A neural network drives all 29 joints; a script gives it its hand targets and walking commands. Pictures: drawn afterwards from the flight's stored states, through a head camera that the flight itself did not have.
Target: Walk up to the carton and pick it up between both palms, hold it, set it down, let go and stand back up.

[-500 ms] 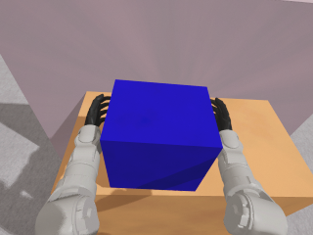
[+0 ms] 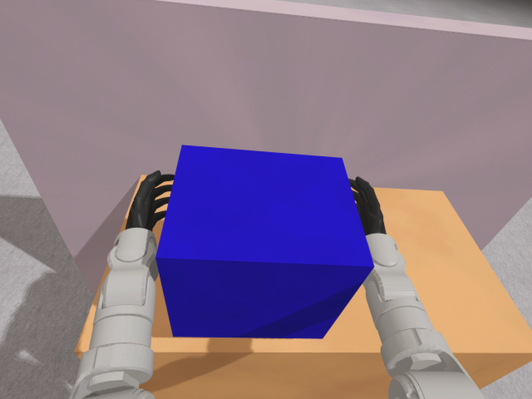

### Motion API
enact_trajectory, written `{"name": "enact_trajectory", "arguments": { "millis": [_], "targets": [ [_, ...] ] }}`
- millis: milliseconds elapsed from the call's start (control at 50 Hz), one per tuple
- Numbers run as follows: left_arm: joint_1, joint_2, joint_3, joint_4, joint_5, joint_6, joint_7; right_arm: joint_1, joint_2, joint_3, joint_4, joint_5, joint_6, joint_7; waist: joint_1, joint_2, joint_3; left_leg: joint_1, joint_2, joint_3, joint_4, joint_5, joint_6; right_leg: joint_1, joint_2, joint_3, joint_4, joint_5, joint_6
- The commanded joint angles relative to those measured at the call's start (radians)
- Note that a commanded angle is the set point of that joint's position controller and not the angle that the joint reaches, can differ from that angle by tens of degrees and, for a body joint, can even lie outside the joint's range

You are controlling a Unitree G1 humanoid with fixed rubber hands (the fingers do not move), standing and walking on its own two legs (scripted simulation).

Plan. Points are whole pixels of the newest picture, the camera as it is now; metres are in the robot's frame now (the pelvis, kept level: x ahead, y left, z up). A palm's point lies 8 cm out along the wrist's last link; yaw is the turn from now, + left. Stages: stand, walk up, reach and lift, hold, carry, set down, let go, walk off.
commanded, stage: reach and lift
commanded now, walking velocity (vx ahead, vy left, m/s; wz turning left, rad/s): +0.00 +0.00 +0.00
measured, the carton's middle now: (256, 248) +0.36 +0.01 +0.05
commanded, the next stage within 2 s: hold in 1.58 s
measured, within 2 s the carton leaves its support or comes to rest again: neither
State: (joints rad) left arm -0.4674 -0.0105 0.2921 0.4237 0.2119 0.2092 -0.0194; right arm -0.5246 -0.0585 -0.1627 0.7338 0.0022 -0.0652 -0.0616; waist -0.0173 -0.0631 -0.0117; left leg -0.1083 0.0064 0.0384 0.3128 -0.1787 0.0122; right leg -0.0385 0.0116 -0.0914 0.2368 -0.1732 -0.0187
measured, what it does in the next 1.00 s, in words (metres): stands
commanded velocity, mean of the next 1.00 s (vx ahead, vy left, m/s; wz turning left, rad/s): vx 0.00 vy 0.00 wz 0.00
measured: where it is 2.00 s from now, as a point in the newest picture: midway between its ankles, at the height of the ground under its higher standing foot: outside the picture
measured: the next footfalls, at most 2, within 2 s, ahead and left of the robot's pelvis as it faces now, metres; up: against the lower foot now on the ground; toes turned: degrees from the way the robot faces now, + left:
none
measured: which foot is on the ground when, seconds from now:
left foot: down 0.00-1.00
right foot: down 0.00-1.00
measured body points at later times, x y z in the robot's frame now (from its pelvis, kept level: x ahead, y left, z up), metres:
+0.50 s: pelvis -0.03 +0.00 +0.00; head -0.06 +0.03 +0.45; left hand +0.35 +0.18 +0.15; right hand +0.34 -0.17 +0.14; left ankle -0.01 +0.11 -0.75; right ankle -0.03 -0.10 -0.75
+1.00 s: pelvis -0.01 -0.01 +0.00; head -0.05 +0.02 +0.45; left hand +0.34 +0.17 +0.15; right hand +0.35 -0.18 +0.15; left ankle -0.01 +0.11 -0.75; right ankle -0.03 -0.10 -0.75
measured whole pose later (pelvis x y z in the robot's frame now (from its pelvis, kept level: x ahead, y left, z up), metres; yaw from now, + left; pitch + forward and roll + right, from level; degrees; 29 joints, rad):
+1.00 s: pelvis -0.01 -0.01 +0.00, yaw -1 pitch -8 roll +0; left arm -0.40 -0.03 0.32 0.01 0.29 0.57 -0.11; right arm -0.50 -0.09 -0.01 0.47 0.15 0.19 -0.13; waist -0.07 -0.06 0.04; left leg 0.02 0.01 0.05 0.28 -0.17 0.01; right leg 0.07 0.02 -0.08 0.24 -0.18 -0.03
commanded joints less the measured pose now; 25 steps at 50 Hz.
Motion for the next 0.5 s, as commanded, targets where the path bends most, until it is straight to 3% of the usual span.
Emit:
{"name": "enact_trajectory", "arguments": {
  "millis": [0, 60, 160, 240, 300, 400, 480],
  "targets": [
    [-0.470, -0.447, -0.439, -0.136, -0.039, 0.057, -0.111, -0.505, 0.447, 0.312, -0.226, 0.008, -0.004, 0.090, -0.034, 0.093, -0.296, 0.151, -0.028, -0.002, 0.019, 0.413, -0.067, 0.072, 0.014, 0.004, 0.027, 0.353, 0.041],
    [-0.422, -0.423, -0.396, -0.119, -0.019, 0.108, -0.135, -0.466, 0.420, 0.284, -0.206, 0.010, 0.038, 0.082, -0.044, 0.078, -0.209, 0.132, -0.028, -0.002, -0.013, 0.317, -0.058, 0.058, 0.007, 0.001, 0.006, 0.276, 0.045],
    [-0.450, -0.410, -0.335, -0.130, -0.010, 0.156, -0.171, -0.519, 0.409, 0.279, -0.248, 0.015, 0.062, 0.088, -0.024, 0.033, -0.179, 0.099, -0.027, 0.010, -0.046, 0.223, -0.038, 0.048, 0.008, -0.009, -0.009, 0.167, 0.050],
    [-0.486, -0.424, -0.367, -0.166, -0.029, 0.171, -0.158, -0.609, 0.409, 0.312, -0.343, 0.034, 0.040, 0.099, -0.005, 0.043, -0.259, 0.143, -0.022, 0.015, -0.034, 0.231, -0.040, 0.017, 0.018, -0.020, -0.012, 0.124, 0.040],
    [-0.506, -0.408, -0.356, -0.177, -0.026, 0.186, -0.147, -0.616, 0.416, 0.322, -0.331, 0.035, 0.046, 0.105, 0.006, 0.034, -0.241, 0.135, -0.020, 0.020, -0.049, 0.166, -0.024, -0.003, 0.013, -0.016, -0.015, 0.069, 0.039],
    [-0.522, -0.399, -0.358, -0.185, -0.022, 0.220, -0.142, -0.594, 0.414, 0.283, -0.289, 0.022, 0.068, 0.108, -0.013, 0.042, -0.214, 0.118, -0.016, 0.023, -0.080, 0.042, -0.012, -0.028, 0.001, -0.014, -0.016, -0.003, 0.038],
    [-0.509, -0.387, -0.336, -0.189, -0.011, 0.259, -0.155, -0.585, 0.413, 0.266, -0.275, 0.027, 0.095, 0.101, -0.027, 0.049, -0.189, 0.110, -0.024, 0.030, -0.087, 0.022, -0.005, -0.010, -0.005, -0.010, -0.023, -0.011, 0.043]
  ]
}}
